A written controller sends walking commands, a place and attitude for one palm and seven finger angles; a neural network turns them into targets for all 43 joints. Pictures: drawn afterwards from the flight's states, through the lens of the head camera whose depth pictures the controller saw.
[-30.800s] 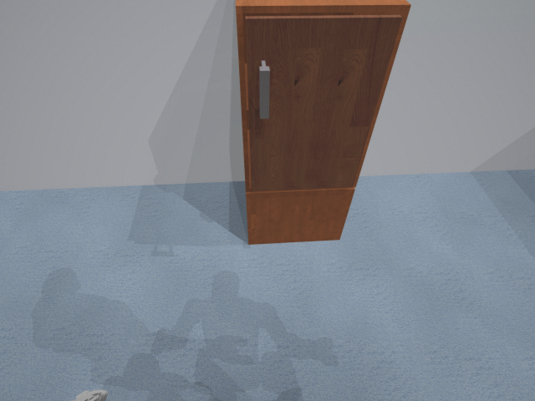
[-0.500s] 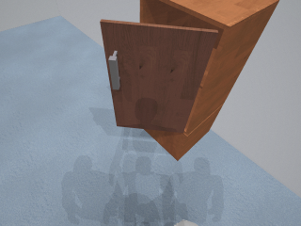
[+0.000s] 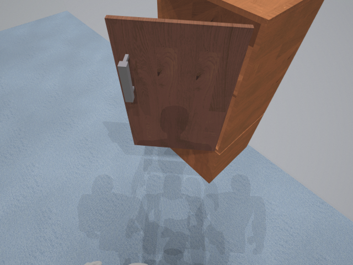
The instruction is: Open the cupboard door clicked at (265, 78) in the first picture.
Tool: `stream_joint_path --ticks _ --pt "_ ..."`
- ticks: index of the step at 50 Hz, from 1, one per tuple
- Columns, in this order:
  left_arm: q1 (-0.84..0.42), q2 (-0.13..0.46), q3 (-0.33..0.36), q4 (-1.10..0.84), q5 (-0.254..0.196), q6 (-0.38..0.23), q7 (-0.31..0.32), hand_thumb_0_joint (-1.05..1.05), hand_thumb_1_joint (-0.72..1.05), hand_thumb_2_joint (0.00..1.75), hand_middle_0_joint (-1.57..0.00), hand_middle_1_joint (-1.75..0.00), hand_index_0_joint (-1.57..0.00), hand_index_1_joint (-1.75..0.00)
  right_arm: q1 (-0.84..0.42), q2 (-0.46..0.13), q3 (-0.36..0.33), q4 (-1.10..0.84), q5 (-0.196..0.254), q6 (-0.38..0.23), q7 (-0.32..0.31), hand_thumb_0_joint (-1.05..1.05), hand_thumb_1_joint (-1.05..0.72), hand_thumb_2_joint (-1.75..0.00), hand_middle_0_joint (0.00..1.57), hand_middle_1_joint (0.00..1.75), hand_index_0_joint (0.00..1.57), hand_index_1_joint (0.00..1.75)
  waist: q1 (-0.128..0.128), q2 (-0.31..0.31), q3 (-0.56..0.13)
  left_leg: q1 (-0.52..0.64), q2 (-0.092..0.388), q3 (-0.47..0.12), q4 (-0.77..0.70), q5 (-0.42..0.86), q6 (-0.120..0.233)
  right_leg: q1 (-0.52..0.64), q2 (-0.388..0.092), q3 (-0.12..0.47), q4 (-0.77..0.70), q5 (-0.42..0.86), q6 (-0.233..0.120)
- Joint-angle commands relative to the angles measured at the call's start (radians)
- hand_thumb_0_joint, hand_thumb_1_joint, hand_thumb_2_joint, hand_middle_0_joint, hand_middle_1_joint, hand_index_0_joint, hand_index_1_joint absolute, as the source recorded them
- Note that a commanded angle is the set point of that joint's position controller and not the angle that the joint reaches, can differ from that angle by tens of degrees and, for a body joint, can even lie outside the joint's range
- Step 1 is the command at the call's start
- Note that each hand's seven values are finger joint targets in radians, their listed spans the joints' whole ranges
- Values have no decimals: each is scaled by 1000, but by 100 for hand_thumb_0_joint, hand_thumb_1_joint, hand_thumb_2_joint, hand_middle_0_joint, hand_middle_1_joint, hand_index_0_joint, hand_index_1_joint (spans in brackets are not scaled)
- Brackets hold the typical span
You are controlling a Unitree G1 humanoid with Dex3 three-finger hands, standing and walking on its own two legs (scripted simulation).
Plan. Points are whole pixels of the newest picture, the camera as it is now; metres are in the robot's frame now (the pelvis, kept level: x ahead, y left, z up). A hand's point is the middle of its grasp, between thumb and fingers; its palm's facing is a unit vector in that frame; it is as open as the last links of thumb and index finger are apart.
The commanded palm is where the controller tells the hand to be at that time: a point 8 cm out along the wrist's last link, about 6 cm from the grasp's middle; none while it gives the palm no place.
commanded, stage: come to a stop and stand still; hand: left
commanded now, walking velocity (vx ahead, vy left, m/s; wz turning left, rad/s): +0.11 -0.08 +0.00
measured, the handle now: (128, 78) +0.62 +0.20 +0.03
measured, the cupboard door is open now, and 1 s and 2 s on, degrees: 42 42 42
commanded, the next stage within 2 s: look again from close up in 0.86 s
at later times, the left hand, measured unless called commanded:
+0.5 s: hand out of the picture +0.00 +0.18 -0.17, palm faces +0.02 -0.98 -0.19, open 7.4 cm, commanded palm none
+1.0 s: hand out of the picture -0.01 +0.15 -0.17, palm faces +0.03 -0.98 -0.18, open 7.3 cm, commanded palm none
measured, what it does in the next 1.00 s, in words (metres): steps on the spot: left foot, then right foot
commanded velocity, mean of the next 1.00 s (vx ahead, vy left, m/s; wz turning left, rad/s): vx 0.01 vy -0.04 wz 0.00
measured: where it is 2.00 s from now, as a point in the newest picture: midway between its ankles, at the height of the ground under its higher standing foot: outside the picture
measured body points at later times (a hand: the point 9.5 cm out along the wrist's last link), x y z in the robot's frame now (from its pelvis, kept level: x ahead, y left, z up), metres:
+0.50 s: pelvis +0.00 +0.00 +0.00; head +0.02 +0.00 +0.45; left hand +0.00 +0.23 -0.16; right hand +0.00 -0.23 -0.16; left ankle -0.03 +0.13 -0.74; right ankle -0.04 -0.10 -0.74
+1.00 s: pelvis -0.01 -0.01 +0.00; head +0.01 -0.02 +0.45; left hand -0.01 +0.20 -0.16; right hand -0.02 -0.23 -0.16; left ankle -0.03 +0.13 -0.73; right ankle -0.04 -0.10 -0.74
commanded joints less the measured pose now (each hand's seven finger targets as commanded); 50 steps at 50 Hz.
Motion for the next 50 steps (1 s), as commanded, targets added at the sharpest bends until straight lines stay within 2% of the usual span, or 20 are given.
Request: stream_joint_path --ticks 1,2,3,4,5,8,11,13,15,16,18,20,22,25,31,35,47,48,49,50 --pt "50 132 25 -21 -20 0 0 0 90 90 -20 -30 -20 -30 188 -43 1 16 -7 -37 1 0 -90 -90 20 30 20 30 -34 -21 -116 231 29 -7 -419 215 30 -23 -118 150 -67 -99 -55" --pt "76 79 11 -26 -29 5 -8 0 90 90 -20 -30 -20 -30 164 -98 -4 3 -19 -48 -2 0 -90 -90 20 30 20 30 -14 177 -87 157 177 -198 -504 196 81 -50 -32 90 -5 -158 -2" --pt "71 56 7 -29 -26 5 -10 0 90 90 -20 -30 -20 -30 112 -148 -3 -27 -27 -46 -8 0 -90 -90 20 30 20 30 -4 211 -45 -9 280 -284 -568 106 134 32 -7 38 28 -173 20" --pt "49 64 4 -11 -18 15 -14 0 90 90 -20 -30 -20 -30 52 -142 1 -33 -30 -49 -15 0 -90 -90 20 30 20 30 0 209 6 -78 266 -308 -626 12 145 57 1 39 65 -157 29" --pt "52 65 2 -2 -14 17 -20 0 90 90 -20 -30 -20 -30 43 -130 4 -31 -29 -56 -22 0 -90 -90 20 30 20 30 4 216 36 -73 247 -279 -635 37 140 58 3 50 95 -142 22" --pt "93 69 -2 37 -19 6 -31 0 90 90 -20 -30 -20 -30 52 -121 10 -19 -24 -66 -35 0 -90 -90 20 30 20 30 0 190 6 79 224 -196 -572 307 145 10 3 66 135 -141 18" --pt "98 75 -1 47 -22 2 -31 0 90 90 -20 -30 -20 -30 102 -129 1 2 -20 -70 -45 0 -90 -90 20 30 20 30 -19 141 -39 206 246 -164 -488 647 169 -9 5 59 133 -169 20" --pt "105 78 0 48 -23 8 -29 0 90 90 -20 -30 -20 -30 119 -144 -7 12 -19 -64 -48 0 -90 -90 20 30 20 30 -27 162 -50 225 253 -158 -449 730 180 6 3 51 113 -194 21" --pt "132 78 0 58 -23 7 -28 0 90 90 -20 -30 -20 -30 117 -141 -8 19 -15 -59 -48 0 -90 -90 20 30 20 30 -16 122 -54 198 229 -146 -403 742 166 78 9 45 5 -109 13" --pt "176 81 0 69 -22 2 -26 0 90 90 -20 -30 -20 -30 107 -144 -9 20 -12 -60 -47 0 -90 -90 20 30 20 30 -2 115 -79 191 202 -121 -370 717 140 126 1 57 -72 24 9" --pt "198 110 -3 85 -20 -6 -17 0 90 90 -20 -30 -20 -30 113 -108 -3 26 -4 -59 -39 0 -90 -90 20 30 20 30 -12 38 -88 121 118 -51 -339 488 77 197 -69 115 -109 205 -21" --pt "197 105 -6 97 -23 -20 -8 0 90 90 -20 -30 -20 -30 113 -63 8 37 -5 -54 -35 0 -90 -90 20 30 20 30 -18 -135 -118 135 70 4 -321 384 49 221 -102 146 -131 334 -49" --pt "172 98 -14 101 -29 -26 -4 0 90 90 -20 -30 -20 -30 118 -56 16 60 -7 -54 -30 0 -90 -90 20 30 20 30 -26 -82 -91 166 66 4 -350 368 39 180 -110 145 -132 334 -56" --pt "160 85 -20 106 -32 -25 -1 0 90 90 -20 -30 -20 -30 130 -45 25 91 -8 -55 -28 0 -90 -90 20 30 20 30 -19 0 -51 168 87 -21 -390 399 46 167 -67 119 -145 212 -33" --pt "169 77 -24 123 -34 -25 2 0 90 90 -20 -30 -20 -30 150 -37 31 116 -10 -54 -29 0 -90 -90 20 30 20 30 -13 27 -9 151 87 -22 -410 382 40 169 -65 122 -167 176 -34" --pt "178 73 -24 125 -33 -28 4 0 90 90 -20 -30 -20 -30 166 -28 33 122 -10 -54 -30 0 -90 -90 20 30 20 30 -9 -6 -17 156 88 -19 -413 380 40 186 -62 112 -173 187 -35" --pt "201 61 -25 128 -33 -30 7 0 90 90 -20 -30 -20 -30 185 -19 34 123 -11 -53 -32 0 -90 -90 20 30 20 30 -11 12 5 162 87 -16 -419 370 39 170 -63 123 -184 177 -38" --pt "321 100 -21 159 -10 -70 49 0 90 90 -20 -30 -20 -30 30 -53 34 36 1 -79 -17 0 -90 -90 20 30 20 30 53 -22 3 57 70 49 -127 343 25 165 -140 220 -152 850 48" --pt "294 142 -12 110 -13 -78 45 0 90 90 -20 -30 -20 -30 102 1 38 -12 1 -67 -11 0 -90 -90 20 30 20 30 -15 -32 -64 -8 51 -15 -100 71 53 247 -203 243 -108 874 -5" --pt "257 145 -13 91 -8 -84 37 0 90 90 -20 -30 -20 -30 104 5 38 -11 -2 -63 -3 0 -90 -90 20 30 20 30 -9 -51 -94 -5 66 -2 -87 55 53 239 -210 216 -109 767 -65"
